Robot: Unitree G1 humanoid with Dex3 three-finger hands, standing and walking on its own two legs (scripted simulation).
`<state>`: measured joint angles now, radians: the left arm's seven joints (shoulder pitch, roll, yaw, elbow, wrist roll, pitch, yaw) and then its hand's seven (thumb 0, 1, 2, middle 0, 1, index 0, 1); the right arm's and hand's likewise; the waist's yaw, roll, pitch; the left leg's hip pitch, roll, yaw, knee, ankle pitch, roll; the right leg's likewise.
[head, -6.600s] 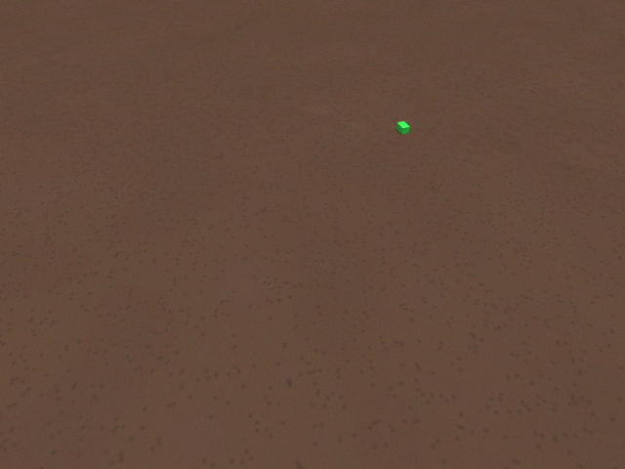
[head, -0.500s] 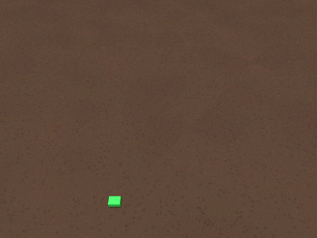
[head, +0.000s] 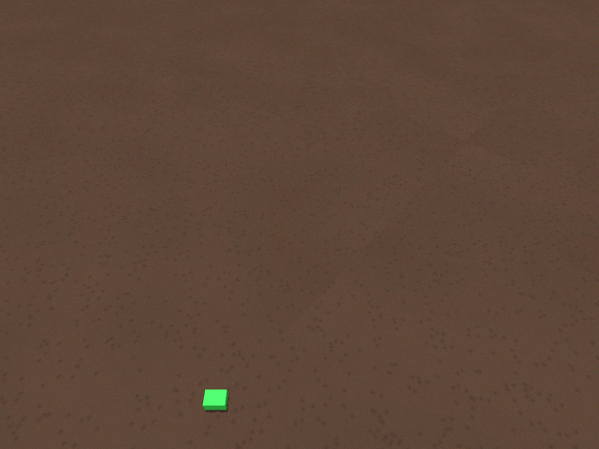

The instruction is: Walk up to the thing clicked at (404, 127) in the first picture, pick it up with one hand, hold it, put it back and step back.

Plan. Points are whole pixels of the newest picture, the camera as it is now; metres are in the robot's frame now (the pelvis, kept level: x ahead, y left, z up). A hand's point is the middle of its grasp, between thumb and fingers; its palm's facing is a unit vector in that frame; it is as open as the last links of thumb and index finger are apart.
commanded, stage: walk up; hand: left
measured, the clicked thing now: (215, 399) +0.47 +0.25 -0.76
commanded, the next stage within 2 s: stand in 0.92 s
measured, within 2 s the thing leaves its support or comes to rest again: neither
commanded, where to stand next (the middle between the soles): +0.07 +0.00 m, yaw +1 degrees
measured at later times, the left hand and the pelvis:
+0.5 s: hand out of the picture +0.08 +0.26 -0.16, palm faces -0.02 -0.95 -0.32, open 7.4 cm; pelvis +0.02 +0.02 +0.00, yaw +0 degrees
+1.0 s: hand out of the picture +0.09 +0.26 -0.15, palm faces -0.03 -0.94 -0.33, open 7.4 cm; pelvis +0.02 +0.01 +0.01, yaw +0 degrees
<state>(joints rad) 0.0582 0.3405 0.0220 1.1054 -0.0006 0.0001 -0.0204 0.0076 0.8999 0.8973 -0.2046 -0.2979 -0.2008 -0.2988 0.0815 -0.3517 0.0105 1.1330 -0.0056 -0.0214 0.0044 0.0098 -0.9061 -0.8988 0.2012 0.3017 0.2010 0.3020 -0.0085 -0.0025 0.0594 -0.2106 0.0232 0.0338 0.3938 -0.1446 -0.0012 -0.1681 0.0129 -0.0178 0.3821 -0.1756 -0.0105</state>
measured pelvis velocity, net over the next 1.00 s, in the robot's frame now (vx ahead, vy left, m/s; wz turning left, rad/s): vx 0.02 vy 0.01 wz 0.00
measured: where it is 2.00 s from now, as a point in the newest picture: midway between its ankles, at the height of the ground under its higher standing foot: outside the picture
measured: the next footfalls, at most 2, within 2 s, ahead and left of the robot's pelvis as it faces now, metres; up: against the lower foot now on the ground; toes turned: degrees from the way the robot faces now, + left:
none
